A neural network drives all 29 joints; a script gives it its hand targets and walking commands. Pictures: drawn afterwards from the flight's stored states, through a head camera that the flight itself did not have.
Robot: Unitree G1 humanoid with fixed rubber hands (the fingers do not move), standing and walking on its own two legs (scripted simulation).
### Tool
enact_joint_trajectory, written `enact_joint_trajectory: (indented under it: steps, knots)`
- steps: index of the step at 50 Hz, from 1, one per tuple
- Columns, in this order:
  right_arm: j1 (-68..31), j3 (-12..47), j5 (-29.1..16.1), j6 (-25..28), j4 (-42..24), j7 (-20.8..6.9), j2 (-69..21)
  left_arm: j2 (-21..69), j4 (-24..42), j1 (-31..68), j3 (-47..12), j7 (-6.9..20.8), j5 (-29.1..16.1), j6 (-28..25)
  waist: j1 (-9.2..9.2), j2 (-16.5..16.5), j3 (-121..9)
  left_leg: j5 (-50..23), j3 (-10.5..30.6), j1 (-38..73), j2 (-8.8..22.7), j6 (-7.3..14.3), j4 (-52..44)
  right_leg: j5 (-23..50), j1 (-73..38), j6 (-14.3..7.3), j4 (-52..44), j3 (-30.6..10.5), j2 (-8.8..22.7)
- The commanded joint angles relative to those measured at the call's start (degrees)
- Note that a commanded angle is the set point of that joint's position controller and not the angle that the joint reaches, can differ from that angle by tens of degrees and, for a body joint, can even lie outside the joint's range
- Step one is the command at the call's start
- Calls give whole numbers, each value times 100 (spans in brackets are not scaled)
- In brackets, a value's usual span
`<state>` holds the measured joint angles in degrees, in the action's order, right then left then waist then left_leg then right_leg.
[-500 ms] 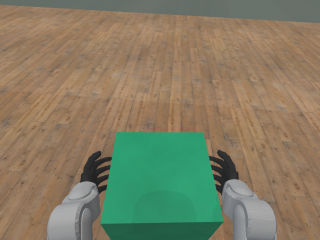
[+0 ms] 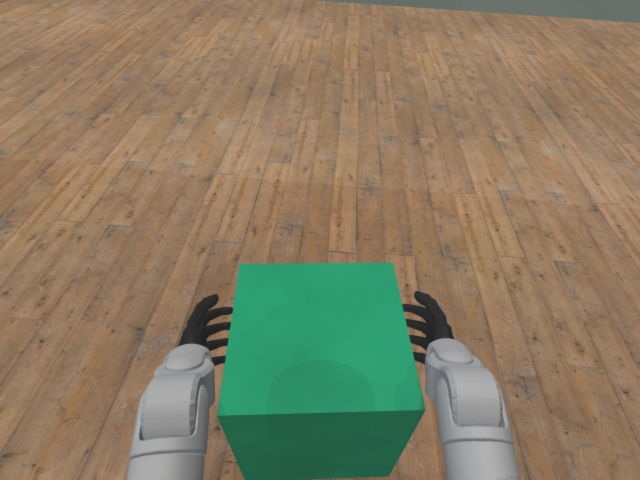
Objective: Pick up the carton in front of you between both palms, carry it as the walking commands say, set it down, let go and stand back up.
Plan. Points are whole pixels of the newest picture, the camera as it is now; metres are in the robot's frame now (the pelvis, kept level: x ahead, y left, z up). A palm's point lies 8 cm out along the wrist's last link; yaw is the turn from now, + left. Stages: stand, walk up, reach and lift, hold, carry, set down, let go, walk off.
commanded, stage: carry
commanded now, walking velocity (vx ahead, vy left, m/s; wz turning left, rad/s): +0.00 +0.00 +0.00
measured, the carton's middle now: (317, 374) +0.27 +0.00 -0.05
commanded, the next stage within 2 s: none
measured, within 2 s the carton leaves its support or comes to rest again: neither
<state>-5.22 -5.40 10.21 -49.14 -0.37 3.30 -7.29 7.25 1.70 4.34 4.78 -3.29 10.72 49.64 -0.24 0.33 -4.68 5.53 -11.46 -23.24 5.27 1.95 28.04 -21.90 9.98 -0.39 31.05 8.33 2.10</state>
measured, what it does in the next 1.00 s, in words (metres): stands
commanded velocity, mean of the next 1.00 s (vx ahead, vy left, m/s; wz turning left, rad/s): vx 0.01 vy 0.00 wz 0.00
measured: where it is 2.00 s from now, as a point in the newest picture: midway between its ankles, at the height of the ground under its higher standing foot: (315, 453)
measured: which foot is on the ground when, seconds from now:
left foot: down 0.00-1.00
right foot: down 0.00-1.00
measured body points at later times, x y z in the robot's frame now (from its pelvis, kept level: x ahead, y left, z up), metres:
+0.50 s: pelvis +0.01 -0.01 +0.00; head +0.00 -0.01 +0.45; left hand +0.30 +0.14 +0.02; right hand +0.31 -0.16 +0.02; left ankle +0.10 +0.11 -0.73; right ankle -0.06 -0.10 -0.73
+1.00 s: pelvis +0.01 -0.02 +0.00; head +0.00 -0.02 +0.45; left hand +0.30 +0.13 +0.02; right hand +0.31 -0.17 +0.02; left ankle +0.10 +0.11 -0.73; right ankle -0.06 -0.10 -0.73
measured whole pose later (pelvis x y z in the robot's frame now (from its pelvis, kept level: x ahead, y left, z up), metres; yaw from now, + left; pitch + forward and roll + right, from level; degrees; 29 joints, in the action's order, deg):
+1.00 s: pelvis +0.01 -0.02 +0.00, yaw +0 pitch +1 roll +0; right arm -10.4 -8.2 12.8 -42.1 6.7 2.4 -7.8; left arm 7.7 -5.9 9.8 8.0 -1.6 12.8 42.2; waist 0.0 0.4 -3.0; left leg 6.7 -10.4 -23.9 6.0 0.2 29.9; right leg -24.1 10.3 -1.7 33.1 9.2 1.7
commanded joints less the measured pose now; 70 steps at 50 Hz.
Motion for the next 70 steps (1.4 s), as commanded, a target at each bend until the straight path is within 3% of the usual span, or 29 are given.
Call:
enact_joint_trajectory:
  steps: [1, 7, 16, 20, 28, 50, 51, 53, 55, 56, 58, 60, 61, 62, 63, 64, 65, 66, 67, 68, 70]
  knots:
    - [-2485, 2485, -973, 895, 183, -977, -3735, 3665, -197, 2534, -2415, 975, -924, -945, -21, -84, -1062, -273, 685, 1293, 447, -46, -208, 538, 677, -142, -714, -519, 585]
    - [-2902, 2806, -1088, 1479, 444, -1225, -4338, 4239, -535, 2915, -2689, 1222, -1046, -1518, -12, -33, -1354, -857, 657, 1353, 454, 7, -4, 1080, 462, -140, -492, -496, 578]
    - [-2598, 3038, -1211, 956, 164, -1331, -4806, 4733, -167, 2629, -3000, 1318, -1185, -996, 14, -48, -1549, -1495, 612, 1371, 464, 65, 211, 1757, 332, -115, -277, -440, 594]
    - [-2555, 2836, -1098, 911, 317, -1352, -4789, 4686, -284, 2684, -2845, 1356, -1111, -955, 18, -44, -1434, -1353, 589, 1311, 449, 37, 199, 1727, 373, -97, -335, -433, 604]
    - [-2985, 2995, -1222, 958, 198, -1401, -5044, 4947, -271, 3050, -2940, 1423, -1235, -999, 8, 10, -1180, -800, 614, 1230, 431, -34, 59, 1308, 470, -148, -558, -482, 636]
    - [-2903, 2988, -1197, 925, 274, -1435, -5157, 5027, -332, 2989, -2941, 1471, -1241, -976, 33, 7, -1299, -1007, 525, 1279, 431, -71, 130, 1705, 329, -165, -473, -426, 650]
    - [-2857, 2987, -1178, 920, 314, -1435, -5177, 5020, -366, 2948, -2921, 1471, -1237, -969, 64, 72, -1286, -484, 431, 1291, 472, -130, -43, 1170, 272, -137, -755, -429, 746]
    - [-2893, 3028, -1179, 928, 332, -1434, -5200, 5038, -328, 3028, -2943, 1475, -1238, -980, 105, 459, -1052, 1013, 88, 981, 173, -223, 133, -589, 174, -385, -1541, -863, 944]
    - [-3111, 3065, -1190, 961, 244, -1436, -5168, 5056, -279, 3162, -2939, 1486, -1257, -999, 146, 958, -390, 1450, -70, 118, -85, -360, 707, -1895, 131, -746, -2480, -1703, 1476]
    - [-3348, 3076, -1198, 989, 142, -1441, -5169, 5056, -219, 3332, -2942, 1484, -1267, -1021, 157, 967, -142, 1417, 83, -231, 16, -360, 939, -1969, 97, -873, -2685, -1949, 1690]
    - [-3485, 3021, -1211, 1021, 226, -1449, -5133, 5040, -213, 3509, -2972, 1450, -1244, -1042, 189, 555, 71, 1368, 193, -723, 38, -273, 959, -753, -404, -930, -2462, -1756, 1632]
    - [-3186, 2863, -1134, 1051, 432, -1430, -4986, 4954, -410, 3302, -2939, 1417, -1205, -1060, 177, 533, -233, 1477, 58, -872, -85, -180, 561, 1276, -1237, -845, -1810, -1242, 1484]
    - [-2993, 2818, -1101, 1061, 508, -1423, -4949, 4918, -470, 3177, -2921, 1399, -1182, -1073, 146, 557, -477, 1385, -83, -575, -205, -145, 168, 1846, -1452, -748, -1426, -974, 1371]
    - [-2814, 2809, -1098, 1068, 578, -1423, -4986, 4915, -489, 3091, -2916, 1383, -1163, -1084, 52, 473, -795, 1034, -254, 409, -359, -102, -484, 2422, -1191, -535, -853, -511, 1150]
    - [-2657, 2800, -1103, 1061, 639, -1427, -5019, 4924, -572, 2873, -2871, 1373, -1132, -1076, -27, 154, -1289, 713, 10, 1957, -166, 14, -765, 2923, -440, -246, 29, -31, 899]
    - [-2432, 2742, -1062, 1036, 759, -1427, -4964, 4940, -544, 2867, -2851, 1376, -1104, -1044, -175, -896, -1646, 207, 1488, 3429, 808, 448, -912, 2013, 1043, 74, 1420, 295, 484]
    - [-2372, 2725, -1058, 1047, 749, -1421, -5023, 5049, -430, 2946, -2966, 1397, -1115, -1017, -156, -2094, -1586, -817, 3269, 4272, 1718, 1004, -1367, -523, 2617, 216, 2279, 231, -198]
    - [-2354, 2860, -1073, 1074, 538, -1427, -5229, 5214, -346, 3041, -3194, 1425, -1194, -1027, -200, -1514, -1546, -1644, 3350, 4318, 1882, 1242, -1258, -1022, 2908, 98, 2785, -379, 25]
    - [-2500, 2925, -1152, 1089, 318, -1444, -5302, 5268, -327, 2977, -3189, 1459, -1279, -1071, -162, -920, -1573, -1742, 3196, 4040, 1900, 1209, -1193, -1149, 3044, 42, 2940, -560, 112]
    - [-2749, 3063, -1283, 1098, 118, -1451, -5356, 5312, -322, 2939, -3124, 1461, -1305, -1129, -141, -351, -1540, -1166, 2732, 3821, 1792, 1015, -1227, -1061, 3035, 13, 2756, -647, 312]
    - [-3054, 3414, -1509, 1146, -230, -1450, -5361, 5377, -82, 2835, -3182, 1420, -1380, -1169, -140, -346, -1458, -180, 2039, 3234, 1535, 683, -1630, -512, 2559, 22, 1843, -539, 400]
